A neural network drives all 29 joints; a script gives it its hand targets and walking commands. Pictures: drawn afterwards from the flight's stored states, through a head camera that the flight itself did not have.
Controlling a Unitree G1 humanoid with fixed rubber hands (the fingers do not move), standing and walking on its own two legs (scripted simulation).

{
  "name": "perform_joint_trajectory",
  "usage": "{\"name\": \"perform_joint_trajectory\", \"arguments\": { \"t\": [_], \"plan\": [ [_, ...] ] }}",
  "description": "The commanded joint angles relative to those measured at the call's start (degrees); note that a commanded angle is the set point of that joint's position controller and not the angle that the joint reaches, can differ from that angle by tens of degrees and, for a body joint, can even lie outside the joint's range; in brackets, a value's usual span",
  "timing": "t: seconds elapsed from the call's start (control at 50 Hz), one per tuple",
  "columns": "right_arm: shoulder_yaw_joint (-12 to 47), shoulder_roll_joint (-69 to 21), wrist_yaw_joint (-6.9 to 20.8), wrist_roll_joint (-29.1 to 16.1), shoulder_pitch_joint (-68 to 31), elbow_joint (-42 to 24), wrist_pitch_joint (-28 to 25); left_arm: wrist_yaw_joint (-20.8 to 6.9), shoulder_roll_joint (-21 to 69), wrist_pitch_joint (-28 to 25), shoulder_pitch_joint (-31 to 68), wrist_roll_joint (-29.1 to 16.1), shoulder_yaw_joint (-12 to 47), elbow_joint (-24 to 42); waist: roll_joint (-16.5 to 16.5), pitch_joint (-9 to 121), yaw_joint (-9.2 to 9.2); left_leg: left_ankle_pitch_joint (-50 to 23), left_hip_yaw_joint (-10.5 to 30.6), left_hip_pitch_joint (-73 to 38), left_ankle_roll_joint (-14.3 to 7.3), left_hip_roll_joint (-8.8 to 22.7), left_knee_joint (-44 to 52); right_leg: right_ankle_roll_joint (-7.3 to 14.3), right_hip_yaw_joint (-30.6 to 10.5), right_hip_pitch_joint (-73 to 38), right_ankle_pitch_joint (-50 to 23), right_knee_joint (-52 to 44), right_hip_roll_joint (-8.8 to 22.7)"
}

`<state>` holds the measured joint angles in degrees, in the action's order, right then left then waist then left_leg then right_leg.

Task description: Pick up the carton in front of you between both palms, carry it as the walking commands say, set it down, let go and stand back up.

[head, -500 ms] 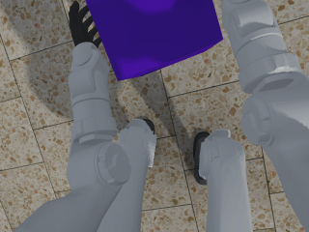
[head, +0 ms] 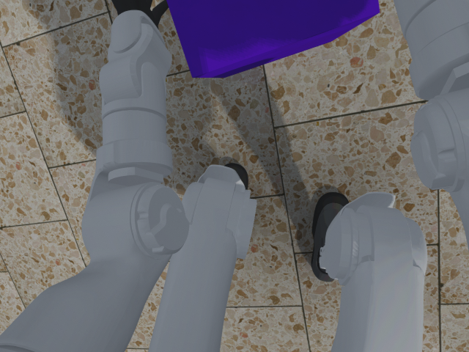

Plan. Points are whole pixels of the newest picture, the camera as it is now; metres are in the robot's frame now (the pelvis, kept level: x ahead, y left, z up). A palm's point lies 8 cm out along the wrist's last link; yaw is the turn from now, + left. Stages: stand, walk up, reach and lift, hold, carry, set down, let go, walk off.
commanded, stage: set down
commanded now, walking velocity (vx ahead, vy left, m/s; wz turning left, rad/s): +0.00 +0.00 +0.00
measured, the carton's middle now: out of the picture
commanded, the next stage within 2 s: none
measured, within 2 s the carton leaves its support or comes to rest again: rests again in 0.34 s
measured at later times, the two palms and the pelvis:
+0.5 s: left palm (134, 20) +0.50 +0.22 -0.18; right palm out of the picture +0.61 -0.06 -0.19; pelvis +0.00 -0.01 -0.01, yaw +1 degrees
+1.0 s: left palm (140, 28) +0.49 +0.22 -0.19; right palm out of the picture +0.60 -0.08 -0.21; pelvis +0.00 +0.00 -0.02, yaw +2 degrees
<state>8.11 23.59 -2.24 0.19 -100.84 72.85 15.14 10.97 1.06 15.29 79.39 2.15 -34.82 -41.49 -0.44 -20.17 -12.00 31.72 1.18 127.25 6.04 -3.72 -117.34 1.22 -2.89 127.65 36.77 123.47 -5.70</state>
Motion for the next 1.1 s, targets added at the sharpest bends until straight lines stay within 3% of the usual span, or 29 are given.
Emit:
{"name": "perform_joint_trajectory", "arguments": {
  "t": [0.0,0.18,0.28,0.48,0.72,0.84,0.88,0.94,1.0,1.08],
  "plan": [
    [2.35,-44.26,11.87,-3.88,-22.34,-10.68,-4.16,-13.72,37.25,-0.95,34.62,-4.02,20.68,3.20,14.17,67.41,-3.01,-27.52,-7.43,-32.63,-1.58,-2.30,4.30,0.52,1.51,-34.76,-24.46,-9.77,-1.09],
    [-1.48,-39.91,12.22,0.31,-18.76,-4.96,-3.48,-14.91,34.44,-0.47,31.45,-0.67,14.12,-0.89,14.13,56.10,-2.45,-20.16,-7.45,-26.64,-1.75,-2.21,3.44,1.17,0.75,-29.87,-18.18,-10.05,-0.37],
    [-2.93,-38.70,12.00,2.57,-16.19,-3.38,-3.03,-15.91,33.31,-0.55,29.75,0.31,11.89,-2.37,14.16,52.63,-1.60,-19.58,-7.50,-23.45,-1.73,-2.20,2.53,1.36,-0.18,-29.59,-19.49,-9.85,0.07],
    [-5.80,-37.39,11.59,7.43,-9.32,-1.30,-2.39,-17.27,30.96,-1.32,27.74,0.38,10.81,-3.79,12.42,47.25,1.86,-20.06,-7.02,-18.66,-1.22,-2.53,0.66,1.89,-1.96,-29.27,-24.06,-9.11,0.61],
    [-8.72,-32.33,12.43,11.45,-5.26,0.71,-1.09,-17.21,26.70,-0.62,21.21,3.51,6.37,-6.85,12.16,40.38,3.55,-16.53,-6.44,-15.28,-1.13,-3.03,-0.05,2.40,-2.25,-25.65,-21.32,-8.79,0.91],
    [-8.11,-27.08,12.02,11.35,-7.61,-0.76,-1.52,-16.29,24.66,-1.02,17.94,5.20,3.12,-8.60,12.38,41.26,1.99,-17.01,-7.04,-16.50,-0.62,-2.46,-0.24,1.57,-2.35,-27.52,-22.50,-8.22,1.70],
    [-8.18,-18.69,10.50,11.00,-8.35,-2.02,-2.20,-14.43,18.16,-1.85,14.19,6.09,-0.26,-9.85,12.31,42.35,1.14,-17.60,-7.60,-17.87,-0.16,-1.77,-0.21,0.98,-2.37,-28.65,-22.99,-8.13,2.45],
    [-7.02,-0.55,5.88,8.97,-9.40,-3.41,-3.96,-9.39,1.01,-4.96,7.75,5.61,-3.96,-12.13,11.99,45.02,-0.09,-19.15,-8.30,-19.49,0.55,-0.25,-0.13,0.09,-3.24,-30.81,-24.06,-8.18,3.84],
    [-2.33,9.61,2.40,2.37,-15.47,-7.17,-6.15,-4.95,-11.87,-9.60,7.44,1.74,-2.48,-12.09,12.81,50.20,-3.35,-23.52,-8.35,-21.39,-0.01,0.94,-0.12,-0.40,-4.77,-31.90,-26.71,-7.57,4.71],
    [6.19,9.18,2.95,-7.52,-23.67,-11.56,-7.42,-3.06,-14.97,-12.27,11.04,-5.86,4.20,-11.65,16.59,58.38,-6.27,-29.18,-7.18,-25.30,-1.84,2.12,0.28,-1.06,-5.36,-33.95,-28.85,-6.55,5.64]
  ]
}}
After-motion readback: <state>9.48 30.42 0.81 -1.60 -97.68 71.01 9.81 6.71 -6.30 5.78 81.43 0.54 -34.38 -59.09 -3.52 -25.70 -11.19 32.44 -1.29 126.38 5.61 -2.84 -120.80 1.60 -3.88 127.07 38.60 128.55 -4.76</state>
